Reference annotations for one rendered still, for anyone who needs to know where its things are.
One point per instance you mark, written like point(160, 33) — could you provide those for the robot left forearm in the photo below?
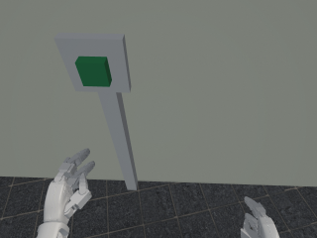
point(53, 229)

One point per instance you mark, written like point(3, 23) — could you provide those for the right robot hand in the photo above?
point(263, 226)

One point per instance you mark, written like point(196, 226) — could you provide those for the left robot hand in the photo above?
point(62, 200)

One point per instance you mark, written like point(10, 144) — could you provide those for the button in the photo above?
point(94, 71)

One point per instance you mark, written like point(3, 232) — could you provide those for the panel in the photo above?
point(113, 47)

